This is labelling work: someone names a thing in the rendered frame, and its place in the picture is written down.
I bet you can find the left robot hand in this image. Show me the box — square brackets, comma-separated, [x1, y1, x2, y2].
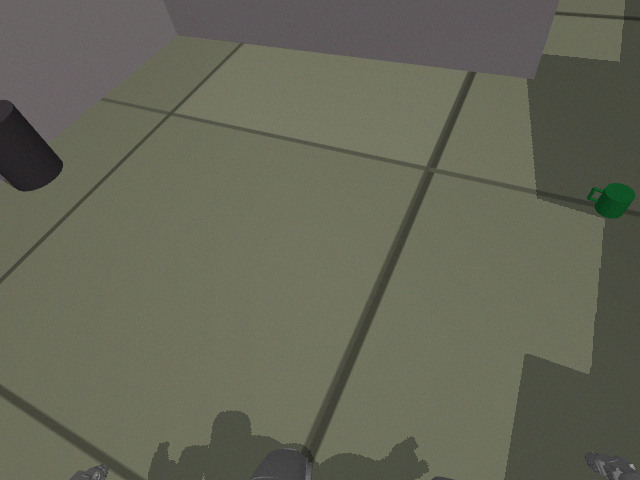
[69, 464, 109, 480]

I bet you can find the right robot hand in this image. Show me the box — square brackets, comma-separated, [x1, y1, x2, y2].
[584, 452, 640, 480]

